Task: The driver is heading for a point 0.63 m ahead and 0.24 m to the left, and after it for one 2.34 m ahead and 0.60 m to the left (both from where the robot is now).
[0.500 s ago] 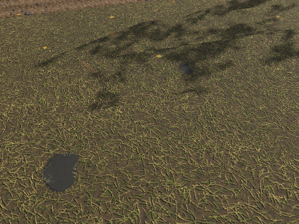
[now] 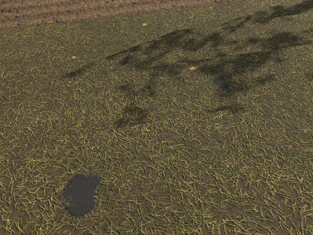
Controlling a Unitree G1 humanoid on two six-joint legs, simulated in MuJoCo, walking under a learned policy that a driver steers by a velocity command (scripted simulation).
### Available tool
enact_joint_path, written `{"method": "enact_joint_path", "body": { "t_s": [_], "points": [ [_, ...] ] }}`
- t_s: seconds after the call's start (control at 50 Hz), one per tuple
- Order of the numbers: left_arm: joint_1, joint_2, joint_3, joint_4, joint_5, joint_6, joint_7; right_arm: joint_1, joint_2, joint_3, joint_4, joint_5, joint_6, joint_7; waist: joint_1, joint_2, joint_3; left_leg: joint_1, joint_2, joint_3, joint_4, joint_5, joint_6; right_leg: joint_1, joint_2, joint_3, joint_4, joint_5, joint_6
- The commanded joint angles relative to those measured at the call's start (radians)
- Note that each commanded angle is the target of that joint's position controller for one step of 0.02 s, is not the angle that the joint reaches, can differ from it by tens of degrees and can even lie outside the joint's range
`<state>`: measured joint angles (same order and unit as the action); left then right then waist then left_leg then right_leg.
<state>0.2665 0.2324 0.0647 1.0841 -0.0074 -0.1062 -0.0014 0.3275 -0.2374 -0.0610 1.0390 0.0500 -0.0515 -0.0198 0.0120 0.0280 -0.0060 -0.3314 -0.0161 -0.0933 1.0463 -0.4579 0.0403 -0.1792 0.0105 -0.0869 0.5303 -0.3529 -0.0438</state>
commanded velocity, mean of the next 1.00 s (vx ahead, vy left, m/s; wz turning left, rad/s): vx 0.47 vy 0.00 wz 0.47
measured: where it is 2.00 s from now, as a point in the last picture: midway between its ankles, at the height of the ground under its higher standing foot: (111, 150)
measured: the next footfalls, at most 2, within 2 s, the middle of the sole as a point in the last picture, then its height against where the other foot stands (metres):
left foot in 0.38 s outside the picture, level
right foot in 1.06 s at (148, 194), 0.15 m lower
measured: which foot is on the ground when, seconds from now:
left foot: up 0.00-0.36, down 0.38-1.00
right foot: down 0.00-0.36, up 0.38-1.00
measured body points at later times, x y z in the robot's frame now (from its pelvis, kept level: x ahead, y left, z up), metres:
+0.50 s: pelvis +0.23 +0.09 -0.01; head +0.26 +0.10 +0.44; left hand +0.21 +0.37 -0.14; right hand +0.44 -0.12 -0.12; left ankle +0.29 +0.16 -0.73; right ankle +0.15 -0.09 -0.62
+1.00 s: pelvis +0.55 +0.14 -0.06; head +0.55 +0.16 +0.39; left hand +0.65 +0.46 -0.13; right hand +0.65 -0.13 -0.18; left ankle +0.29 +0.16 -0.73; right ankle +0.77 +0.10 -0.78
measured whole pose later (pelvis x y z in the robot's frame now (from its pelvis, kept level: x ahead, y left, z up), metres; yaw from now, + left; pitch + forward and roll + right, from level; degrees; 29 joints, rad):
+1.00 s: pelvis +0.55 +0.14 -0.06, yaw +30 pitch +4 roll +1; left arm 0.03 0.28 0.06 0.71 0.01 -0.14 -0.09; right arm 0.50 -0.25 -0.06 0.83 0.03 -0.04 -0.07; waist -0.11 -0.06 -0.06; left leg -0.08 -0.13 -0.22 0.80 -0.77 0.06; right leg -0.59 -0.03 0.09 0.47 0.40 -0.03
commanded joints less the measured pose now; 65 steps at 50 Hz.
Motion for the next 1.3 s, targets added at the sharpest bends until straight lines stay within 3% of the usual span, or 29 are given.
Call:
{"method": "enact_joint_path", "body": {
  "t_s": [0.02,0.06,0.16,0.28,0.32,0.36,0.38,0.4,0.42,0.44,0.46,0.54,0.64,0.66,0.74,0.8,0.94,1.0,1.02,1.06,1.08,1.1,1.12,1.14,1.16,1.2,1.24,1.26,1.3],
  "points": [
    [0.082,0.075,0.000,-0.012,0.000,-0.010,-0.002,-0.102,-0.067,-0.024,-0.088,0.011,-0.026,0.008,0.033,-0.110,0.107,-0.478,0.086,-0.067,0.141,0.147,0.041,0.276,-0.322,0.334,-0.300,0.274,-0.099],
    [0.099,0.050,-0.010,-0.009,0.017,-0.002,0.004,-0.118,-0.049,-0.029,-0.097,0.003,-0.010,0.022,0.030,-0.137,0.090,-0.410,0.106,-0.013,0.077,0.227,0.032,0.231,-0.260,0.186,-0.316,0.364,-0.066],
    [0.110,0.123,0.000,-0.018,0.030,0.011,0.032,-0.281,0.008,-0.007,-0.204,-0.013,0.008,0.045,0.040,-0.084,0.145,-0.427,0.119,0.060,-0.175,0.365,-0.004,0.162,-0.267,0.048,-0.384,0.440,-0.089],
    [0.145,0.155,0.014,-0.024,-0.002,0.024,0.038,-0.425,-0.019,-0.005,-0.309,-0.015,0.013,0.087,0.039,-0.079,0.161,-0.300,0.069,0.180,-0.388,0.402,0.057,0.198,-0.286,-0.105,-0.329,0.675,-0.063],
    [0.127,0.194,0.027,-0.035,-0.005,0.031,0.044,-0.363,-0.059,-0.027,-0.314,-0.017,0.014,0.098,-0.022,-0.135,0.088,-0.170,0.003,0.228,-0.390,0.341,0.096,0.254,-0.303,-0.132,-0.198,1.017,-0.048],
    [0.093,0.213,0.031,-0.056,-0.001,0.046,0.049,-0.074,-0.160,-0.081,-0.250,-0.013,0.020,0.089,-0.174,-0.142,-0.072,0.200,-0.063,0.222,-0.439,0.350,0.157,0.175,-0.268,-0.152,0.167,1.106,-0.012],
    [0.102,0.185,0.021,-0.077,0.014,0.043,0.047,0.060,-0.240,-0.112,-0.224,-0.014,0.033,0.063,-0.216,-0.023,-0.161,0.475,0.068,-0.016,-0.477,0.235,0.211,-0.064,-0.215,-0.156,0.500,0.753,0.027],
    [0.206,0.025,-0.022,-0.130,0.026,0.014,0.021,0.015,-0.298,-0.108,-0.242,-0.011,0.022,0.058,-0.069,0.196,-0.287,0.726,0.314,-0.611,-0.637,-0.022,0.398,-0.436,0.001,-0.014,0.855,-0.201,0.063],
    [0.060,0.103,-0.004,-0.164,-0.018,-0.032,0.006,0.047,-0.220,-0.084,-0.250,-0.022,0.013,0.061,-0.137,0.108,-0.319,0.713,0.339,-0.747,-0.791,-0.100,0.377,-0.534,0.001,0.180,0.941,-0.205,0.030],
    [-0.032,0.150,0.011,-0.203,-0.049,-0.050,0.005,-0.001,-0.177,-0.071,-0.243,-0.032,-0.003,0.063,-0.128,0.083,-0.160,0.594,0.318,-0.602,-0.813,0.013,0.317,-0.610,-0.044,0.175,0.915,-0.113,0.002],
    [-0.037,0.152,0.013,-0.202,-0.038,-0.058,0.017,-0.085,-0.160,-0.065,-0.263,-0.033,-0.017,0.066,-0.076,-0.014,-0.077,0.424,0.274,-0.468,-0.811,0.182,0.285,-0.559,-0.090,0.180,0.831,-0.016,-0.005],
    [0.017,0.157,0.041,-0.203,0.002,-0.002,0.042,-0.177,-0.119,-0.047,-0.291,-0.042,-0.034,0.058,0.029,-0.014,-0.016,0.074,0.157,-0.225,-0.836,0.403,0.241,-0.330,-0.160,0.181,0.552,0.058,0.042],
    [-0.187,0.101,0.024,-0.297,0.038,0.007,0.041,-0.071,-0.194,-0.069,-0.284,-0.050,-0.024,0.017,-0.024,0.006,-0.017,0.016,0.094,-0.166,-0.819,0.484,0.221,-0.345,-0.081,0.131,0.287,0.379,0.087],
    [-0.158,0.114,0.031,-0.284,0.032,0.000,0.029,-0.051,-0.189,-0.070,-0.285,-0.061,-0.021,0.012,-0.020,0.020,-0.053,0.053,0.115,-0.186,-0.778,0.526,0.219,-0.351,-0.085,0.156,0.331,0.442,0.081],
    [-0.318,0.188,0.051,-0.362,-0.009,-0.033,-0.016,0.150,-0.141,-0.050,-0.232,-0.036,-0.031,-0.013,-0.072,0.041,0.003,0.425,0.194,-0.399,-0.712,0.288,0.230,-0.795,-0.117,0.291,0.223,0.414,0.033],
    [-0.355,0.113,0.023,-0.383,0.034,-0.046,-0.056,0.129,-0.138,-0.042,-0.249,-0.042,-0.011,-0.039,-0.086,0.040,0.022,0.216,0.127,-0.297,-0.632,0.214,0.208,-0.602,-0.086,0.233,0.099,0.700,0.022],
    [-0.436,0.082,-0.008,-0.474,0.025,-0.055,-0.098,0.204,-0.144,-0.030,-0.245,-0.027,0.004,-0.049,-0.151,0.025,0.082,0.179,0.093,-0.316,-0.410,0.175,0.167,-0.549,-0.047,0.186,-0.035,0.745,0.010],
    [-0.344,0.098,-0.002,-0.459,0.010,-0.048,-0.082,0.188,-0.120,-0.021,-0.234,-0.009,0.019,-0.061,-0.124,0.043,0.088,0.202,0.072,-0.274,-0.285,0.271,0.119,-0.408,-0.093,0.195,-0.161,0.796,0.023],
    [-0.270,0.119,0.009,-0.434,0.013,-0.044,-0.072,0.192,-0.118,-0.019,-0.226,-0.013,0.019,-0.057,-0.105,0.040,0.058,0.238,0.053,-0.260,-0.188,0.356,0.107,-0.331,-0.097,0.182,-0.197,0.800,0.023],
    [0.084,0.183,0.045,-0.320,0.013,-0.036,-0.053,0.145,-0.135,-0.015,-0.209,-0.019,0.009,-0.027,0.072,0.018,-0.086,0.118,0.004,-0.167,0.217,0.512,0.045,0.106,-0.097,0.106,-0.195,0.836,0.001],
    [0.289,0.185,0.041,-0.249,0.013,-0.033,-0.060,0.190,-0.055,-0.002,-0.194,-0.018,-0.012,-0.004,0.128,-0.108,-0.205,-0.191,-0.099,-0.119,0.651,-0.056,-0.012,0.488,-0.233,0.240,-0.034,1.033,-0.071],
    [0.314,0.247,0.039,-0.221,0.024,-0.029,-0.066,0.422,-0.013,0.019,-0.185,0.003,-0.029,0.003,0.021,-0.438,-0.356,-0.513,-0.131,-0.188,0.989,-0.383,-0.057,0.818,-0.373,0.450,0.244,1.376,-0.160],
    [0.324,0.261,0.051,-0.230,-0.004,0.000,-0.070,0.421,-0.076,0.026,-0.212,0.016,-0.044,0.004,0.056,-0.432,-0.484,-0.623,-0.078,-0.188,1.051,-0.334,-0.078,0.862,-0.426,0.579,0.170,1.105,-0.232],
    [0.301,0.270,0.064,-0.207,-0.015,0.029,-0.056,0.281,-0.087,0.028,-0.273,0.034,-0.047,-0.001,0.066,-0.271,-0.445,-0.724,-0.042,-0.111,0.996,-0.241,-0.075,0.763,-0.455,0.706,-0.019,0.497,-0.300],
    [0.164,0.186,0.034,-0.242,-0.005,0.040,-0.038,0.138,-0.110,0.016,-0.300,0.014,-0.041,-0.025,0.043,-0.029,-0.289,-0.724,0.026,0.008,0.904,-0.091,-0.067,0.516,-0.416,0.719,-0.178,0.237,-0.274],
    [0.031,0.158,0.005,-0.265,0.026,0.005,-0.036,0.032,-0.124,0.016,-0.336,-0.017,-0.015,-0.038,-0.020,0.048,-0.096,-0.601,0.104,-0.031,0.774,0.020,-0.034,0.087,-0.429,0.686,-0.188,0.383,-0.299],
    [0.017,0.075,-0.023,-0.227,0.021,-0.014,-0.041,-0.013,-0.068,0.012,-0.345,-0.031,-0.012,-0.021,-0.066,-0.100,0.014,-0.554,0.141,-0.045,0.476,0.152,0.016,-0.101,-0.262,0.446,-0.202,0.418,-0.179],
    [-0.007,0.093,-0.020,-0.234,0.012,-0.013,-0.027,-0.056,-0.067,0.009,-0.370,-0.046,-0.020,-0.018,-0.073,-0.114,0.062,-0.429,0.135,0.002,0.180,0.270,-0.003,-0.232,-0.160,0.294,-0.275,0.481,-0.148],
    [0.043,0.112,-0.018,-0.218,0.019,-0.008,0.002,-0.120,-0.016,0.019,-0.380,-0.072,-0.038,-0.009,-0.044,-0.137,0.007,-0.252,0.097,0.060,-0.123,0.478,-0.041,-0.233,-0.111,0.197,-0.286,0.690,-0.145]
  ]
}}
